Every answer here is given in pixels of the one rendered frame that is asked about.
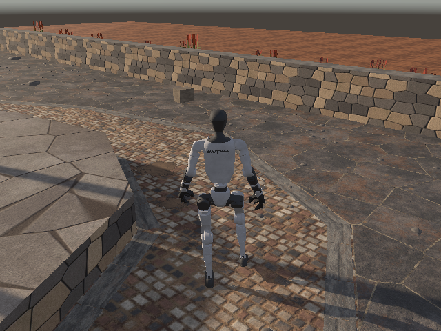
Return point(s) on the left robot upper arm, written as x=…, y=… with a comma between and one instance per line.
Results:
x=193, y=157

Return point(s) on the left robot forearm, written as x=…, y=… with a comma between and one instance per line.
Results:
x=185, y=182

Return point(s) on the left robot hand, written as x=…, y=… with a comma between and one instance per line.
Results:
x=188, y=194

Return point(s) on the right robot upper arm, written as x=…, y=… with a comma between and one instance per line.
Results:
x=244, y=157

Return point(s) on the right robot forearm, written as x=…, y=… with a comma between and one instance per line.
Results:
x=255, y=184

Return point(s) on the right robot thigh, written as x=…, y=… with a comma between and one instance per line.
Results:
x=237, y=202

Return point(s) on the left robot shin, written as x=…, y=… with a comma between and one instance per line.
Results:
x=207, y=256

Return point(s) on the right robot hand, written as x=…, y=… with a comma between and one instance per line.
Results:
x=259, y=199

